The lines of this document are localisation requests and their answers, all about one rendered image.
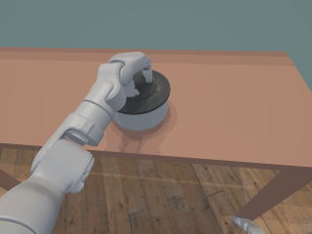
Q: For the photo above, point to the lid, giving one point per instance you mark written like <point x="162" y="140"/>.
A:
<point x="151" y="97"/>

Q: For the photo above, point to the pot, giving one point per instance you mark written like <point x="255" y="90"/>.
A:
<point x="141" y="122"/>

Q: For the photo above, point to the right robot hand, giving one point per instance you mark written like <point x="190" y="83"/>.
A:
<point x="247" y="225"/>

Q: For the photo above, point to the left robot upper arm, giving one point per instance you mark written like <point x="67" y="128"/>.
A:
<point x="32" y="207"/>

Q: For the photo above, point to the left robot forearm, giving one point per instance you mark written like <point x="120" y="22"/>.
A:
<point x="86" y="125"/>

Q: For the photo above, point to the table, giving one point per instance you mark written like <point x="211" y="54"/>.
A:
<point x="244" y="109"/>

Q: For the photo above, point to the knob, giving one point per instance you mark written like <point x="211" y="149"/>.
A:
<point x="139" y="81"/>

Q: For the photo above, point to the left robot hand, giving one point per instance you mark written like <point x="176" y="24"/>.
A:
<point x="139" y="62"/>

